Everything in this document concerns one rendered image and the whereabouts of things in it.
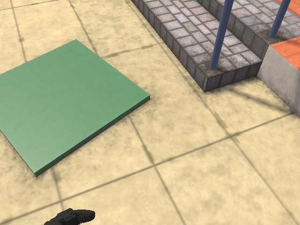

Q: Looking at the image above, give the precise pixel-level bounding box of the left robot hand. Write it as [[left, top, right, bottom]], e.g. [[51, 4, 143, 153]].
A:
[[44, 208, 96, 225]]

